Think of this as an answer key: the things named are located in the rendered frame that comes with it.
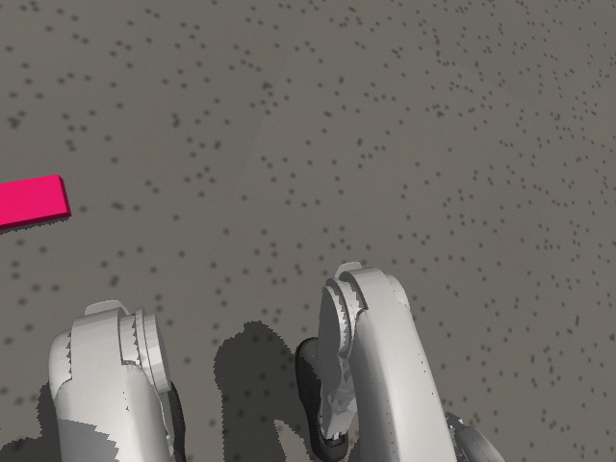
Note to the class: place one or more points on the right robot hand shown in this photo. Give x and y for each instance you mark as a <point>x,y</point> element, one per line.
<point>472,445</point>

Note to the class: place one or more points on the small box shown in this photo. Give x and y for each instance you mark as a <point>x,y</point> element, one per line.
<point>33,200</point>

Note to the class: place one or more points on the right robot foot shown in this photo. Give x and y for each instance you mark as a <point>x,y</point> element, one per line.
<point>309,389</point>

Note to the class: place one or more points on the left robot foot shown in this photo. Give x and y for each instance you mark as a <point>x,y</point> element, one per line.
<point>178,424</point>

